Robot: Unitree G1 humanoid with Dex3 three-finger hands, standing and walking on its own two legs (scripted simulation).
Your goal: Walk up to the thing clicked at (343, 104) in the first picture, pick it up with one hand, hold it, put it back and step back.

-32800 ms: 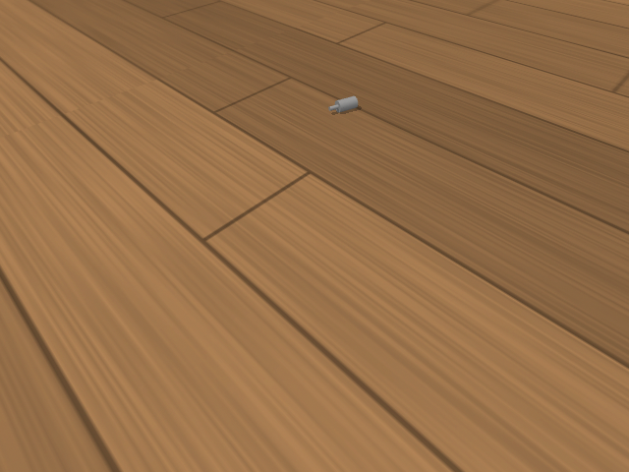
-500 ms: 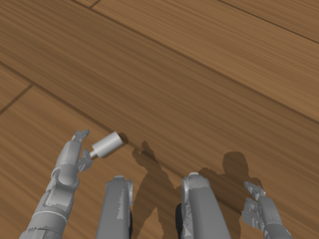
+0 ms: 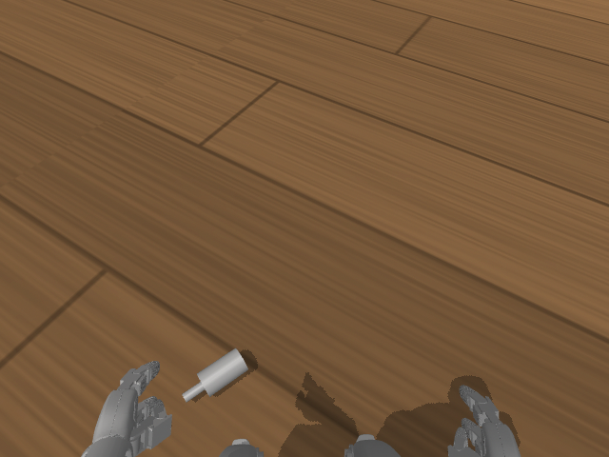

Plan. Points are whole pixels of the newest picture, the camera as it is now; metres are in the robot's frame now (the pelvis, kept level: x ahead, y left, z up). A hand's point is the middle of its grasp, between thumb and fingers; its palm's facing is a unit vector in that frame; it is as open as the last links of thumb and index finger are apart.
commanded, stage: home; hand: left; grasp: from above
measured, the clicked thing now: (214, 377) +0.42 +0.23 -0.65
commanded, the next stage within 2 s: none
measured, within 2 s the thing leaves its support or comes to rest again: neither
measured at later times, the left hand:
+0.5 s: hand (147, 445) +0.17 +0.18 -0.02, palm faces +0.07 -0.98 -0.19, open 8.0 cm
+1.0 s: hand (154, 448) +0.17 +0.18 -0.02, palm faces +0.06 -0.98 -0.20, open 8.3 cm
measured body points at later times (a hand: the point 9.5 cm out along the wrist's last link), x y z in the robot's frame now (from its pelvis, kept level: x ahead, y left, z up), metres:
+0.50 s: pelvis +0.02 +0.00 +0.03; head +0.03 +0.01 +0.48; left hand +0.17 +0.24 +0.00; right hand +0.19 -0.24 -0.02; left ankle +0.01 +0.12 -0.65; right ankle +0.02 -0.14 -0.65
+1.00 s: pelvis +0.01 -0.01 +0.03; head +0.03 +0.00 +0.48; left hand +0.16 +0.23 +0.00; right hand +0.17 -0.25 -0.04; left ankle +0.01 +0.12 -0.65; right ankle +0.02 -0.14 -0.65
